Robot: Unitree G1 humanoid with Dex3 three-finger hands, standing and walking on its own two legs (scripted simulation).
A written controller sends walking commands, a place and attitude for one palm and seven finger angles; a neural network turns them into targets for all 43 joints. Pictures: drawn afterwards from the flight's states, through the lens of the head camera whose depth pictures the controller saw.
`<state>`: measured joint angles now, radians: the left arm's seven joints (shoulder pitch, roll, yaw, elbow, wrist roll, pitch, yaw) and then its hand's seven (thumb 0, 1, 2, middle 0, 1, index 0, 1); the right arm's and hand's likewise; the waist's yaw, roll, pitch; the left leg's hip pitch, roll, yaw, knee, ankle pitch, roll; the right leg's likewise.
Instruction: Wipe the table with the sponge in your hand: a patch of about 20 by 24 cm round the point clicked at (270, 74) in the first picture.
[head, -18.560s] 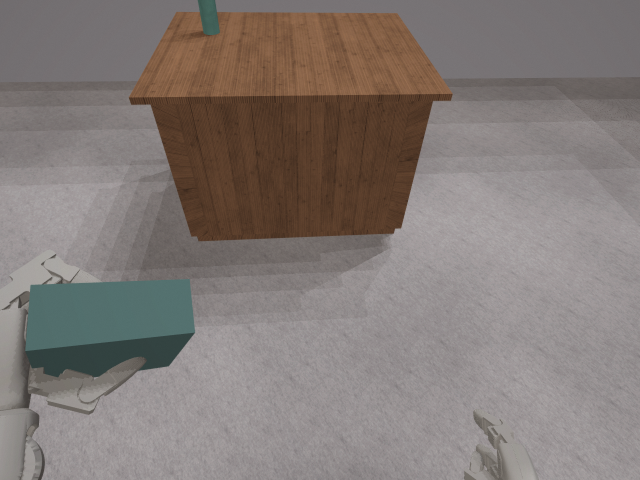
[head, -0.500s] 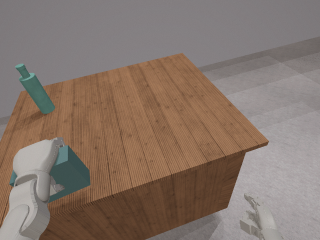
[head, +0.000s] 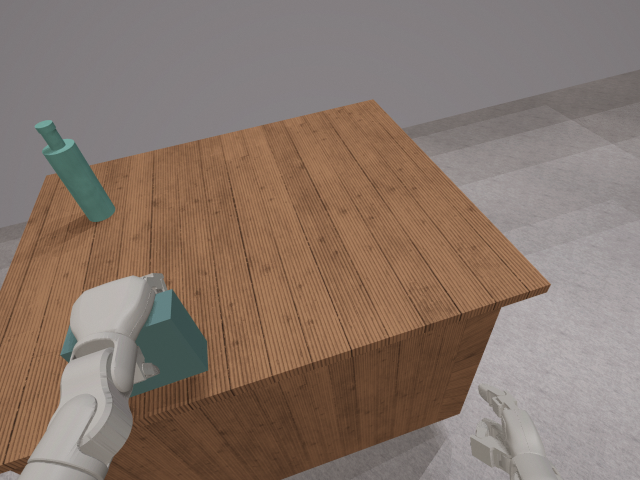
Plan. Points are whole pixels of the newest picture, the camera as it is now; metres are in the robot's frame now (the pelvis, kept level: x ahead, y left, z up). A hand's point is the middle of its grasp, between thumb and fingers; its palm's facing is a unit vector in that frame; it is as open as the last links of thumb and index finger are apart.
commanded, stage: move the sponge above the wiping area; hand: left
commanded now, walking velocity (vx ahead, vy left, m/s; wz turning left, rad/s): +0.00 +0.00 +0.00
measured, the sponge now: (149, 355) +0.24 +0.29 +0.02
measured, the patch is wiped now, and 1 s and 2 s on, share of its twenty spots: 0.00 0.00 0.00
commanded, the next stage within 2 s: none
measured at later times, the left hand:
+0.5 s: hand (148, 340) +0.25 +0.28 +0.05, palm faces -0.10 -0.10 -0.99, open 9.6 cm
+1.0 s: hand (146, 340) +0.25 +0.28 +0.06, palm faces -0.04 -0.08 -1.00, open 9.6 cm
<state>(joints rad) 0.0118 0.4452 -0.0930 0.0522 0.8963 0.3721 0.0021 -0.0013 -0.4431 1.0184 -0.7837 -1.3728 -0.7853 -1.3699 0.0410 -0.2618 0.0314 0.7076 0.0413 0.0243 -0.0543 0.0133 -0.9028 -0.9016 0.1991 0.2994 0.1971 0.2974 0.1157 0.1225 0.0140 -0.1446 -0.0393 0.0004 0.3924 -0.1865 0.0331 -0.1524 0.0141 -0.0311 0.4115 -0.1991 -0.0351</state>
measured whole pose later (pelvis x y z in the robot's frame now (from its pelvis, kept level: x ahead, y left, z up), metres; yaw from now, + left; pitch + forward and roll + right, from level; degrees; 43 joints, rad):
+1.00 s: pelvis +0.01 -0.01 +0.00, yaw +0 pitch -3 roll +0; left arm 0.07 0.47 -0.03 0.09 0.91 0.19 0.07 0.00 -0.45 1.02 -0.79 -1.37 -0.79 -1.37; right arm 0.08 -0.27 -0.01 0.72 0.04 0.00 -0.07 0.01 -0.90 -0.90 0.20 0.30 0.20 0.30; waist 0.12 0.10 0.01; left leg -0.17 -0.02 -0.01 0.45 -0.22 0.01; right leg -0.17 0.04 -0.04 0.44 -0.22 -0.06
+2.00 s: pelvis +0.01 -0.02 +0.00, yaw -1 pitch -3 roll +0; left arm 0.06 0.48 -0.01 0.05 0.92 0.23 0.12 0.00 -0.45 1.02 -0.79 -1.37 -0.79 -1.37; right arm 0.07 -0.26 -0.01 0.73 0.04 0.02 -0.05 0.01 -0.90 -0.90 0.20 0.30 0.20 0.30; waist 0.13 0.10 0.00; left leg -0.15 -0.01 0.00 0.43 -0.22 0.01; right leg -0.15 0.05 -0.03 0.42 -0.22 -0.06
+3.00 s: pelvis +0.01 +0.00 +0.00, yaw +0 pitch -3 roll +0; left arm 0.00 0.49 0.00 0.13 0.87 0.43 0.06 0.00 -0.44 1.02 -0.78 -1.38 -0.78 -1.37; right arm 0.06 -0.27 0.01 0.73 0.07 0.06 -0.04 0.01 -0.90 -0.90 0.20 0.30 0.20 0.30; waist 0.10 0.12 -0.01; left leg -0.16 -0.03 0.00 0.41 -0.21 0.03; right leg -0.15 0.03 -0.03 0.40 -0.20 -0.04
